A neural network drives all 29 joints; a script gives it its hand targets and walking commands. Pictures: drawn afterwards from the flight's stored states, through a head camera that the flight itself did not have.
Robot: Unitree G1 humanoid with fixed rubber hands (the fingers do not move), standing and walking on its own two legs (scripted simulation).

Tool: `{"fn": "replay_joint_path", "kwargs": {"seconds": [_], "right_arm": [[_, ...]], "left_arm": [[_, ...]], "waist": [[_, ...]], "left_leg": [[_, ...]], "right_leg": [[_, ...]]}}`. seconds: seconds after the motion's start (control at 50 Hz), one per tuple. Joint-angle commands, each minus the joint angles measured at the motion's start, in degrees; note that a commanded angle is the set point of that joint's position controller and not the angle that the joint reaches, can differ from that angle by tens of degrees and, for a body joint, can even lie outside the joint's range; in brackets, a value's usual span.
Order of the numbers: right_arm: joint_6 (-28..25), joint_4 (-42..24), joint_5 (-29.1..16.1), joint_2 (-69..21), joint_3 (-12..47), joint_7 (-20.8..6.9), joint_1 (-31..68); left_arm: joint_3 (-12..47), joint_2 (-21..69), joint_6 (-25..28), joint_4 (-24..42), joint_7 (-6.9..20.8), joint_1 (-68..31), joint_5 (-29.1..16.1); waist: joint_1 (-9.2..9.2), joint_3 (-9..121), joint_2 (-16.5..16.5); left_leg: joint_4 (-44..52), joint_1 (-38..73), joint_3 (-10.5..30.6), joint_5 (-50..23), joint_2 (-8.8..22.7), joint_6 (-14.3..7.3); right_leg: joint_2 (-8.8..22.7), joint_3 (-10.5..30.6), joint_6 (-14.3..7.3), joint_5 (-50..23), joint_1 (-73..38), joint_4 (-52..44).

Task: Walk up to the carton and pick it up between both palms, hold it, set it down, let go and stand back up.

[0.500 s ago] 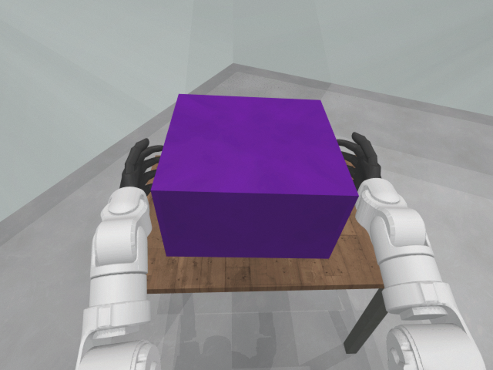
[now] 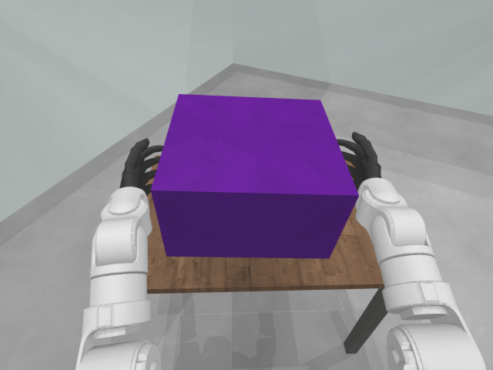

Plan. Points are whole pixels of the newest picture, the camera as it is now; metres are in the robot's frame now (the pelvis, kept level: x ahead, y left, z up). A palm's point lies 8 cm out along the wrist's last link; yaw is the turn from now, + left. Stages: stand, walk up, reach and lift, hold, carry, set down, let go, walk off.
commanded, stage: hold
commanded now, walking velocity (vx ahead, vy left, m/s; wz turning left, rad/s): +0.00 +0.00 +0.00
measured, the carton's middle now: (249, 171) +0.42 +0.00 +0.14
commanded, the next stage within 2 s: none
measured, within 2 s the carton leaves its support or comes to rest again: neither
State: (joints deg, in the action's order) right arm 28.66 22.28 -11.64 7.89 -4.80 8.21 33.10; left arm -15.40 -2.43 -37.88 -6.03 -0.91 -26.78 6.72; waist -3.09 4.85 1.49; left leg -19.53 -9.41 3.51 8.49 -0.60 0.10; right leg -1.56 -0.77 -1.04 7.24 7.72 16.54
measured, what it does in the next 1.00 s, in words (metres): stands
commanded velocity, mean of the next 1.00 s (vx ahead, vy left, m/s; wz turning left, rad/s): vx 0.00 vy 0.00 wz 0.00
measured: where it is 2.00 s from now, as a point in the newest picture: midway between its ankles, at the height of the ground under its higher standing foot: outside the picture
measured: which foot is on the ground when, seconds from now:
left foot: down 0.00-1.00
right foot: down 0.00-1.00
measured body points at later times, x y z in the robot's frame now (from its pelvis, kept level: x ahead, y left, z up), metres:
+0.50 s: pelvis +0.00 +0.00 +0.00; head -0.04 +0.02 +0.45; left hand +0.36 +0.19 +0.16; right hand +0.37 -0.18 +0.17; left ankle +0.02 +0.12 -0.75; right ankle +0.02 -0.11 -0.75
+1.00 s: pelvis +0.00 +0.00 +0.00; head -0.04 +0.02 +0.45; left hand +0.36 +0.19 +0.16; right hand +0.37 -0.18 +0.17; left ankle +0.02 +0.12 -0.75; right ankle +0.02 -0.11 -0.75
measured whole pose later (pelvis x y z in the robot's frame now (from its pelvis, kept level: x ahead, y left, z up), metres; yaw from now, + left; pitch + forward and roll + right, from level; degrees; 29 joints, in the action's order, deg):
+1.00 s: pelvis +0.00 +0.00 +0.00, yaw +0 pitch -2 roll -1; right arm 28.6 22.2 -11.8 7.9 -4.8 8.2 33.1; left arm -15.4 -2.4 -38.0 -5.9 -1.0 -26.7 6.7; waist -3.1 4.8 1.5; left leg -19.6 -9.4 3.5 8.5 -0.6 0.0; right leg -1.6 -0.7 -1.0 7.2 7.7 16.5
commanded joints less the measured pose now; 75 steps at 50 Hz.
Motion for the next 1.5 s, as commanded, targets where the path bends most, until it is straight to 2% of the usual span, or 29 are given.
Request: {"fn": "replay_joint_path", "kwargs": {"seconds": [0.0, 1.48], "right_arm": [[-5.97, -23.29, -7.68, -34.03, 25.11, -9.54, 46.4], [-5.82, -22.89, -7.58, -33.82, 24.89, -9.55, 46.24]], "left_arm": [[33.38, 30.64, 4.89, 14.5, 8.62, -48.66, -10.64], [33.55, 30.47, 5.01, 15.0, 8.6, -49.41, -10.83]], "waist": [[-0.21, 29.22, -3.15], [-0.44, 29.54, -3.48]], "left_leg": [[1.97, 6.37, -1.87, -11.29, -2.25, 1.86], [1.96, 6.64, -1.85, -11.38, -2.21, 2.07]], "right_leg": [[-1.14, -0.38, 1.83, -13.83, -11.27, -0.1], [-1.17, -0.45, 1.72, -13.73, -11.01, -0.07]]}}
